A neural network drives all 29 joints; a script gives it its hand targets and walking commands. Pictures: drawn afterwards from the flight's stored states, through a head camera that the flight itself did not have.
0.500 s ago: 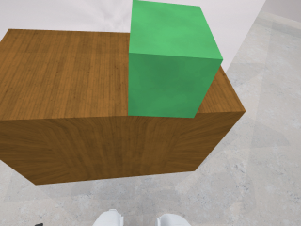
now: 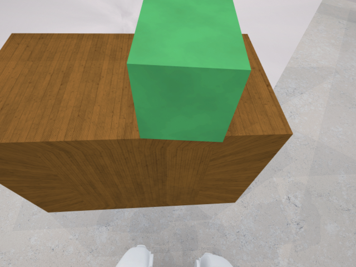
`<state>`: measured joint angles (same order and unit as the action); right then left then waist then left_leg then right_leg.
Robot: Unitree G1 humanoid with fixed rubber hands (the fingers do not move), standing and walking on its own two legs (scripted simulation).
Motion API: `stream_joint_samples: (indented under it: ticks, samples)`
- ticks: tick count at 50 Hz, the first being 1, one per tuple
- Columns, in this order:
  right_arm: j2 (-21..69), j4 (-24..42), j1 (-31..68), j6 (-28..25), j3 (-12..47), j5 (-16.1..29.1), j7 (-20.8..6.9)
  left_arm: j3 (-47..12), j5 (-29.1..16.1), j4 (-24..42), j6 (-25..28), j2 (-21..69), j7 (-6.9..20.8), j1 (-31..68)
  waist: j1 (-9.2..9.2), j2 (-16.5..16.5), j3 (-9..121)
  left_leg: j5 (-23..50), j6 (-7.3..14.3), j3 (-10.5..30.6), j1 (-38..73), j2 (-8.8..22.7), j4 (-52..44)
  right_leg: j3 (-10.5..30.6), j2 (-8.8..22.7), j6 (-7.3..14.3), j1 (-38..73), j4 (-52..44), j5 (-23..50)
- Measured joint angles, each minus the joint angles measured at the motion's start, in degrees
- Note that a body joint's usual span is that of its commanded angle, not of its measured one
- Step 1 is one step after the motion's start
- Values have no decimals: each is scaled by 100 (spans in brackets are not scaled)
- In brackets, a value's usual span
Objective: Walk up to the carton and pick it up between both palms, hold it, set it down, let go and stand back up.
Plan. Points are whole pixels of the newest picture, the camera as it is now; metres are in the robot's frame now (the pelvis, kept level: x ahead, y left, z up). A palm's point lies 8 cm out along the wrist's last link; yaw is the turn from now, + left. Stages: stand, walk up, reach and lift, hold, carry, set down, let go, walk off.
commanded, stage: walk up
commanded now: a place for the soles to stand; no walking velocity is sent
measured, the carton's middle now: (185, 70) +0.61 +0.00 +0.07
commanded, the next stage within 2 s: none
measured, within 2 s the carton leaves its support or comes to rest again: neither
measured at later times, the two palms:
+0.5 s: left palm out of the picture +0.06 +0.33 -0.12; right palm out of the picture +0.06 -0.28 -0.11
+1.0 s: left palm out of the picture +0.04 +0.29 -0.12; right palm out of the picture +0.07 -0.32 -0.11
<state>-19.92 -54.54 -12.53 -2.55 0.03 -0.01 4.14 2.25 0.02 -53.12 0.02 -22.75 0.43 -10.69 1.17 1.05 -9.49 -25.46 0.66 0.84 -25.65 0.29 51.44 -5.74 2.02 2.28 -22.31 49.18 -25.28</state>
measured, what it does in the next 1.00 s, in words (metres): steps on the spot: left foot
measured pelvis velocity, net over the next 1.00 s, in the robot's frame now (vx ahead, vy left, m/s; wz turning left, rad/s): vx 0.00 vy -0.03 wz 0.02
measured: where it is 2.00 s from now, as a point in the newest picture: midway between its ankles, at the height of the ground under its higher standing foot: outside the picture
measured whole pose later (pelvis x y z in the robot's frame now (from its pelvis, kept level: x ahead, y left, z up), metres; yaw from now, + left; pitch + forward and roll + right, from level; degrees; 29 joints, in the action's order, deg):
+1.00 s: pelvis +0.00 -0.03 +0.00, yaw +1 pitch -2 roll +2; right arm -19.9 -54.8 -12.9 -3.6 0.0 0.0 2.5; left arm 2.3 0.0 -56.9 -1.1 -23.2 3.7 -11.6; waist 1.2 2.4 -5.5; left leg -23.7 0.9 1.7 -23.2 0.5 48.5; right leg -5.5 0.7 3.0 -22.2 51.5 -28.6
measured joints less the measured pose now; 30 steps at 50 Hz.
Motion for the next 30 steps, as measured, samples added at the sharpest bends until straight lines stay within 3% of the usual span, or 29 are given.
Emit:
stream_joint_samples:
  ticks: [2,7,11,30]
  samples:
    - [4,-1,5,-83,0,0,-3,0,0,-3,-31,0,-1,28,3,-4,-6,491,-4,-48,147,-7,-304,-5,8,-39,3,69,-37]
    - [5,-4,22,-164,0,0,-29,0,0,-1,-105,-1,-1,262,3,41,8,302,-1,-21,134,-43,-266,37,1,-44,2,114,-466]
    - [6,-5,116,-98,0,0,-38,0,0,-1,-18,1,-1,338,4,38,28,349,-2,-21,110,-43,-266,34,1,-52,11,-77,311]
    - [5,-12,242,-27,0,0,-163,0,0,-354,-10,6,56,380,3,5,74,462,28,46,77,-87,-305,30,-5,-77,12,-112,213]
